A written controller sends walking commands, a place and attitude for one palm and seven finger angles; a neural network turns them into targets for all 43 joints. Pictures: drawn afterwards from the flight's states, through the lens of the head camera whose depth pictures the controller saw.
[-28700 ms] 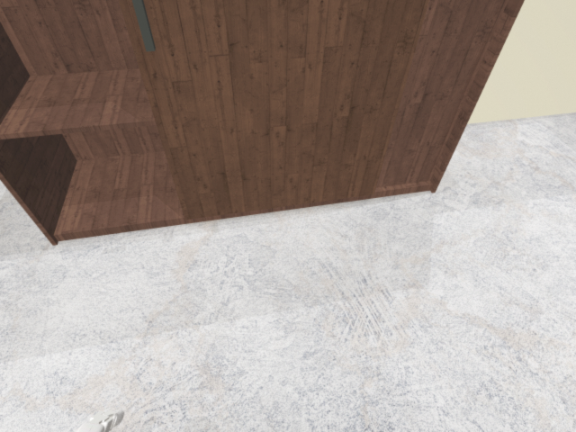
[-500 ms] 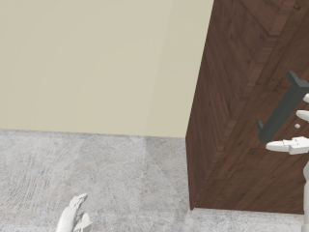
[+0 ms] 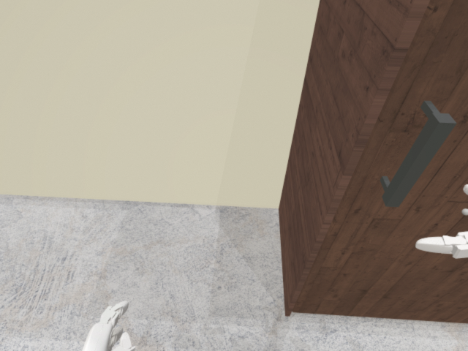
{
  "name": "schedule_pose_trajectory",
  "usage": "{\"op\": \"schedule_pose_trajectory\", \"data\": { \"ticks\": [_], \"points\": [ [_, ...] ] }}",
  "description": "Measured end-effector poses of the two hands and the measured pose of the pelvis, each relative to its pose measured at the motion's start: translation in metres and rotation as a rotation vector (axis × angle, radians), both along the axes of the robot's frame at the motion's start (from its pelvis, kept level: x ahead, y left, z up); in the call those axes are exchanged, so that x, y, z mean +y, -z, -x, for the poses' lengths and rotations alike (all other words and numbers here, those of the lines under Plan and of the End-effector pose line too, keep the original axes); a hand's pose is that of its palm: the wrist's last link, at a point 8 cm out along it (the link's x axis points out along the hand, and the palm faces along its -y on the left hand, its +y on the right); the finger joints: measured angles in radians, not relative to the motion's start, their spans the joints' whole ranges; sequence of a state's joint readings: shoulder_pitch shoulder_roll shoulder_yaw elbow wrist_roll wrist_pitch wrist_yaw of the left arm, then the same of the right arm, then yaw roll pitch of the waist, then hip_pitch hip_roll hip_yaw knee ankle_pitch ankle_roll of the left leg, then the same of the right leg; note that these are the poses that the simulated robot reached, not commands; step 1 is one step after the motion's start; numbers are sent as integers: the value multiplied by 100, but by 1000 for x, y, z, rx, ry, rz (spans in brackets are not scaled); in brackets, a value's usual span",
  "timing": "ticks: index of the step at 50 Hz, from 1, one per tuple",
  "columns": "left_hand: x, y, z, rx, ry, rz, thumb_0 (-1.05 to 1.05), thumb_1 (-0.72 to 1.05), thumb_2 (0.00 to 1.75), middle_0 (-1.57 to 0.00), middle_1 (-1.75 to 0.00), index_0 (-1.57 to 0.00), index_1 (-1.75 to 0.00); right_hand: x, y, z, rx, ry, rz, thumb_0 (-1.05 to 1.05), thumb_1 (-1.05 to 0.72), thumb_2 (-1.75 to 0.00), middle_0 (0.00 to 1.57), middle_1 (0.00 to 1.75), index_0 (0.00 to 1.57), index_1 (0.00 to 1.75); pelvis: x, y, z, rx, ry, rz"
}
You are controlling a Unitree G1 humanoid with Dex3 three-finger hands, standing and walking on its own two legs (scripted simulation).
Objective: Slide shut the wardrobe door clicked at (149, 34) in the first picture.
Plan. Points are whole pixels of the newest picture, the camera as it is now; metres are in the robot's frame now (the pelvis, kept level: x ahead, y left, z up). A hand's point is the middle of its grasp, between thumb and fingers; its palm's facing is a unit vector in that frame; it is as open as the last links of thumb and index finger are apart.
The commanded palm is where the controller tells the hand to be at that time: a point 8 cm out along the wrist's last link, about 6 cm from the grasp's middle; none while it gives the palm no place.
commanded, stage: slip the hand off the handle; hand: right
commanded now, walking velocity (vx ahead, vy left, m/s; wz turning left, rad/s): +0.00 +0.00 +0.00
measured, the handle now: (408, 157) +0.39 -0.29 +0.16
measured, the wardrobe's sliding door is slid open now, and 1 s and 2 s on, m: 0.00 0.00 0.00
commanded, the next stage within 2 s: draw the hand back to the body in 0.34 s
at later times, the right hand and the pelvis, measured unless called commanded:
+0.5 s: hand out of the picture +0.22 -0.33 +0.15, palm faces +0.54 +0.81 -0.22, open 14.7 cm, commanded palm +0.18 -0.36 +0.16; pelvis +0.00 +0.01 +0.00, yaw -2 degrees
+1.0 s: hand out of the picture +0.19 -0.29 +0.15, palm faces +0.16 +0.98 -0.09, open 14.5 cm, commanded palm +0.15 -0.33 +0.17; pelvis -0.01 +0.00 +0.00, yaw -1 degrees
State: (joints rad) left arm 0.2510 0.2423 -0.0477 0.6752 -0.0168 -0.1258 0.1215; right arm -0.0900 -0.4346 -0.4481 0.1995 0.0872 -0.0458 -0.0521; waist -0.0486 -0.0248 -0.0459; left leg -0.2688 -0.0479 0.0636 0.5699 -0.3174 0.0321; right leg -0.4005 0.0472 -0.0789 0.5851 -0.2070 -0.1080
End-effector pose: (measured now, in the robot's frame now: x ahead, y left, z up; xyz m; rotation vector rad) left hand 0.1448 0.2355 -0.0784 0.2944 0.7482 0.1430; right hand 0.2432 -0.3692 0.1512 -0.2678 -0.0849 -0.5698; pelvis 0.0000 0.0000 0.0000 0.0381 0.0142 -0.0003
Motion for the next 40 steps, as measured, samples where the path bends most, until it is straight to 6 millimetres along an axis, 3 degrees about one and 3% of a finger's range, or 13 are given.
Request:
{"op": "schedule_pose_trajectory", "data": {
  "ticks": [13, 24, 31, 36, 40],
  "points": [
    [-22, -16, -42, -121, 92, 19, 2, 90, 90, -20, -30, -20, -30, 8, -2, 36, 14, -8, 0, -1, 55, -20, 25, 115, 25, 115, 1, -1, 0, -18, 20, 1],
    [-25, -16, -51, -125, 117, 27, 2, 90, 90, -20, -30, -20, -30, 9, -5, 71, 15, 12, 14, -1, 55, -20, 25, 115, 26, 115, 5, -2, -4, -24, 27, 4],
    [-19, -18, -49, -145, 95, 16, 2, 90, 90, -20, -30, -20, -30, 14, 5, 59, 40, -240, -192, -1, 55, -20, 25, 115, 25, 115, 9, -3, -4, -53, 44, -7],
    [-15, -31, -51, -227, 96, 35, 2, 90, 90, -20, -30, -20, -30, 20, -4, 50, 66, -441, -207, -1, 55, -20, 25, 115, 25, 115, 9, -3, -2, -68, 29, -12],
    [-13, -42, -51, -288, 102, 59, 2, 90, 90, -20, -30, -20, -30, 19, -13, 53, 51, -478, -192, -1, 55, -20, 25, 115, 25, 115, 8, -2, 0, -67, 16, -13]
  ]
}}
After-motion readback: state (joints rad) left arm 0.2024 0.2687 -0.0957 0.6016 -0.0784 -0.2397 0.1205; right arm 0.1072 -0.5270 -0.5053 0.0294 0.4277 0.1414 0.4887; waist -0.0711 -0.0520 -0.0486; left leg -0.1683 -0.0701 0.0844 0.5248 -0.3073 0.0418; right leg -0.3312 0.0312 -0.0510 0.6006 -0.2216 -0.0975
